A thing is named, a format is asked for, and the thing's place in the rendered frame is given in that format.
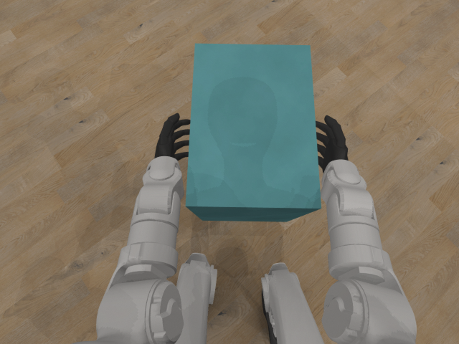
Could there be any robot left thigh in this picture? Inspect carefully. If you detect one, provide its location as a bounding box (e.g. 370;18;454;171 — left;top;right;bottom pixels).
175;260;217;344

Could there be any right robot hand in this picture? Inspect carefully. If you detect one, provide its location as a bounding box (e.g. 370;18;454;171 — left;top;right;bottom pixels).
316;115;348;173

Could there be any robot right upper arm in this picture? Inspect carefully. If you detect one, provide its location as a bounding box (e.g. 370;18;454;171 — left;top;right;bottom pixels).
321;278;417;344

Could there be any right robot forearm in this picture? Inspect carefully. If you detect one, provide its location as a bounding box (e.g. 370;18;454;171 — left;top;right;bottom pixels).
321;159;417;336

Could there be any left robot shin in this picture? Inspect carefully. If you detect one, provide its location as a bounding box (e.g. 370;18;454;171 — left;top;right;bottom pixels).
177;253;210;281

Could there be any carton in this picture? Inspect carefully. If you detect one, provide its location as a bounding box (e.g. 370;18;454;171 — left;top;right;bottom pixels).
186;44;321;222

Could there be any robot left upper arm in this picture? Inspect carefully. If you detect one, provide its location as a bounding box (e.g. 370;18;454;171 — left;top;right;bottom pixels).
72;279;184;344

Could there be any left robot forearm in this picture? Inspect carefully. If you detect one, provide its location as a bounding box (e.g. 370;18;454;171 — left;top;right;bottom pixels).
96;156;184;335

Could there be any left robot hand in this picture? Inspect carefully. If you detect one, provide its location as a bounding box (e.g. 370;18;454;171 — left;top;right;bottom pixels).
155;113;190;161

